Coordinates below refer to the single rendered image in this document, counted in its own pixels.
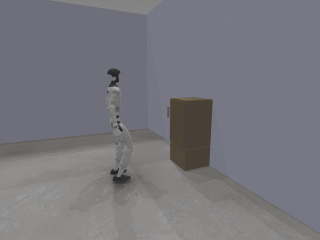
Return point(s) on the robot right upper arm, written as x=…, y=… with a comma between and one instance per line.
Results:
x=114, y=94

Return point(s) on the right robot foot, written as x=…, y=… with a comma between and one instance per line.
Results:
x=121, y=178

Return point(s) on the handle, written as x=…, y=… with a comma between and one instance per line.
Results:
x=168, y=108

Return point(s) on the robot right hand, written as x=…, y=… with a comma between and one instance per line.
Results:
x=117, y=133

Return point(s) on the cupboard door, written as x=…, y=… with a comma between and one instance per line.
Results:
x=177, y=122

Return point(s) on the right robot shin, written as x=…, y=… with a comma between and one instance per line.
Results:
x=124, y=161

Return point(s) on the robot right forearm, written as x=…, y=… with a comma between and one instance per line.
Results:
x=112, y=113

